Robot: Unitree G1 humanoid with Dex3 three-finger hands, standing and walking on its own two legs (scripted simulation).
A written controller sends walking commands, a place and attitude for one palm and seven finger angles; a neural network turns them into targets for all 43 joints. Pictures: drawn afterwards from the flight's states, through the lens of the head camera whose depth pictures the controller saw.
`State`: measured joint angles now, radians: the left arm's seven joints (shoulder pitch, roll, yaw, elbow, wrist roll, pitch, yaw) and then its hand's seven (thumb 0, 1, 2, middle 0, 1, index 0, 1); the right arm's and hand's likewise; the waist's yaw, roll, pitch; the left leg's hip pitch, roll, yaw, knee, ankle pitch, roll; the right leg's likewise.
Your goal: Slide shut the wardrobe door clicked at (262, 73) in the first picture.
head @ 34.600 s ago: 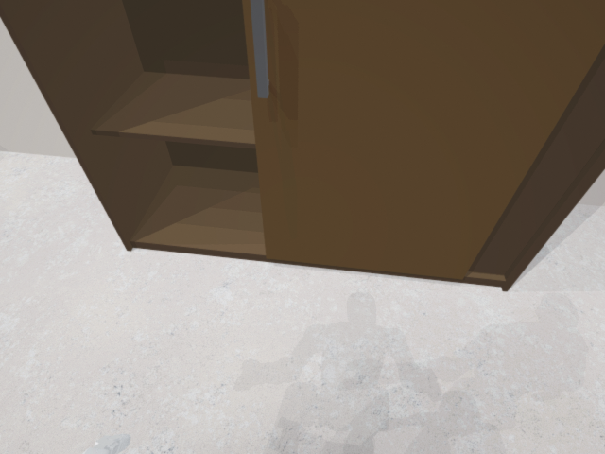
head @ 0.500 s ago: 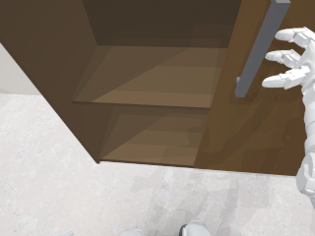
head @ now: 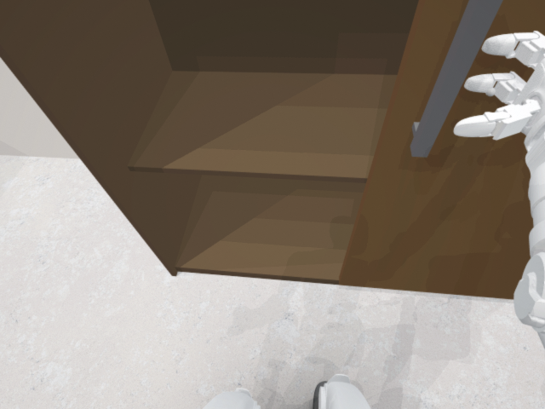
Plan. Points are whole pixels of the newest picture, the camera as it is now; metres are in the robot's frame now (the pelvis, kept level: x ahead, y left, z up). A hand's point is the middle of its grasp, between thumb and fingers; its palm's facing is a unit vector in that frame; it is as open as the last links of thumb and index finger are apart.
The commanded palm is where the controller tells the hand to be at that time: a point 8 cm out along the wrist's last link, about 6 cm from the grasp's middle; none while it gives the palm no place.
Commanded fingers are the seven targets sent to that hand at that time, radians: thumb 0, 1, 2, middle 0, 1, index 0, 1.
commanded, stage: move the hooked fingers beside the handle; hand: right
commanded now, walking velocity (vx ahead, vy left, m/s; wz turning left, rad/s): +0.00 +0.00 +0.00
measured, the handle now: (444, 76) +0.54 -0.16 +0.19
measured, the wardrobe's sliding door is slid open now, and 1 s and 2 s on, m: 0.62 0.61 0.59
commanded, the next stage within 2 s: feel for the door with the fingertips in 1.36 s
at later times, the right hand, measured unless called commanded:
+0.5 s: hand (486, 93) +0.50 -0.21 +0.19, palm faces +0.03 +1.00 -0.02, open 13.6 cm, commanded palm +0.53 -0.22 +0.17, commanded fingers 0.00 0.50 -0.30 0.30 1.20 0.30 1.20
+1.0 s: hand (482, 92) +0.50 -0.20 +0.19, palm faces +0.01 +1.00 -0.02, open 13.5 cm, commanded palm +0.53 -0.22 +0.17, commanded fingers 0.00 0.50 -0.30 0.30 1.20 0.30 1.20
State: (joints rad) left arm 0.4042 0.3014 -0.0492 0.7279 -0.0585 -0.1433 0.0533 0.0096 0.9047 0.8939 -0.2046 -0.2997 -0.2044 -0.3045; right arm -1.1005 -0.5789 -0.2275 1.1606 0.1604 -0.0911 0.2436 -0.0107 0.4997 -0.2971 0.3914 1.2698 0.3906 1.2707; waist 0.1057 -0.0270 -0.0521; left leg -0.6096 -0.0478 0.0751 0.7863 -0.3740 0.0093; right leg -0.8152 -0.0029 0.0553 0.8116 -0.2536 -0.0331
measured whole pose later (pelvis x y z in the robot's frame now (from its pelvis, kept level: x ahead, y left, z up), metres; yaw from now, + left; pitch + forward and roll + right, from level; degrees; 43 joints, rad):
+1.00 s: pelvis -0.02 -0.01 +0.00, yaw +0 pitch +12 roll +4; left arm 0.42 0.29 -0.06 0.72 -0.05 -0.16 0.05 0.01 0.90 0.89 -0.20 -0.30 -0.20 -0.30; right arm -1.15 -0.58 -0.22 1.19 0.14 -0.09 0.21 -0.01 0.50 -0.30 0.37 1.27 0.37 1.28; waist 0.13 -0.03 -0.05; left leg -0.66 -0.04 0.06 0.81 -0.36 0.00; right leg -0.85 0.00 0.04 0.82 -0.28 -0.04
